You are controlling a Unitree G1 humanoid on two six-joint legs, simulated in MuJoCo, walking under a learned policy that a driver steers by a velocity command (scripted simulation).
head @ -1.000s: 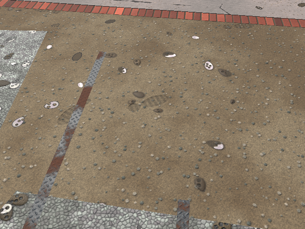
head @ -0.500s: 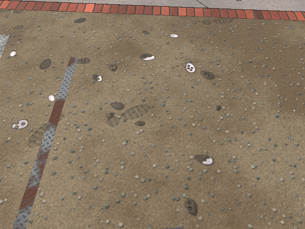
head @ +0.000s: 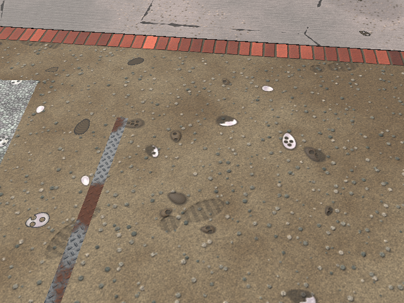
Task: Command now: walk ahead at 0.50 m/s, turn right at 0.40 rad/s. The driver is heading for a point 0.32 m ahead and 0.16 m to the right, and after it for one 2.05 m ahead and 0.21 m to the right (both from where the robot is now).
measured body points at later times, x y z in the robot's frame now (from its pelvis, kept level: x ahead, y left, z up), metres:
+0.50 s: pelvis +0.26 +0.04 +0.00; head +0.29 +0.02 +0.44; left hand +0.51 +0.23 -0.11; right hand +0.20 -0.24 -0.14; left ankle +0.23 +0.15 -0.75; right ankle +0.37 -0.15 -0.69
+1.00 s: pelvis +0.37 -0.02 -0.02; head +0.39 -0.05 +0.43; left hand +0.65 +0.12 -0.10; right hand +0.35 -0.33 -0.14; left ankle +0.48 +0.10 -0.72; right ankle +0.39 -0.13 -0.75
